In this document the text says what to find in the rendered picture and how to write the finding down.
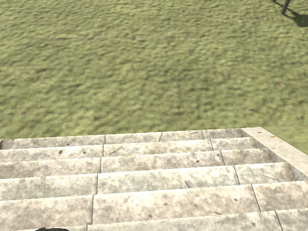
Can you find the stairs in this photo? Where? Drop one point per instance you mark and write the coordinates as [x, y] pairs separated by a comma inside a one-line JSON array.
[[194, 180]]

